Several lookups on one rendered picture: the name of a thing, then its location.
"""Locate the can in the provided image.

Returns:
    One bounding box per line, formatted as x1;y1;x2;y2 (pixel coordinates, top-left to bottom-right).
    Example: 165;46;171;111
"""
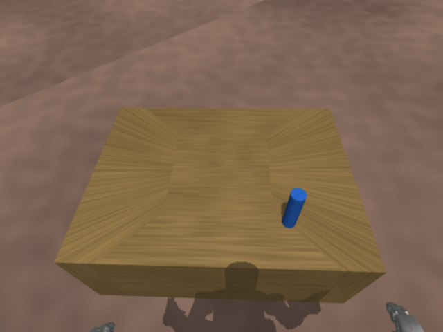
282;188;307;228

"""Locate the right robot hand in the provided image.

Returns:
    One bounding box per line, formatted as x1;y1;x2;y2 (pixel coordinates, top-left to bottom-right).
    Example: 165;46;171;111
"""
386;302;424;332

